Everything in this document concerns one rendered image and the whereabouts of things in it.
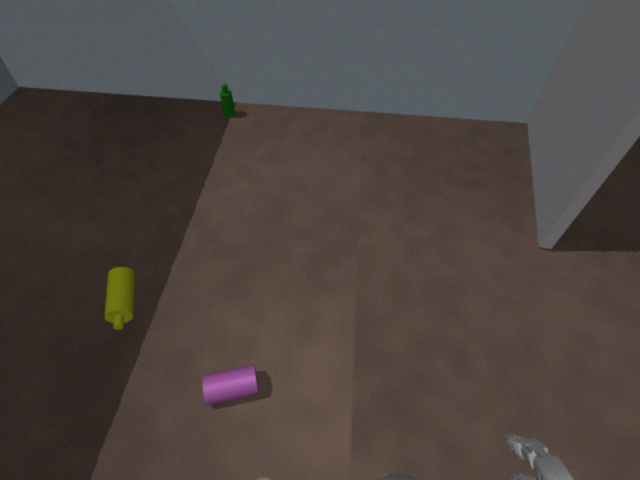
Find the right robot hand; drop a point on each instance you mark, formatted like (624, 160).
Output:
(536, 456)

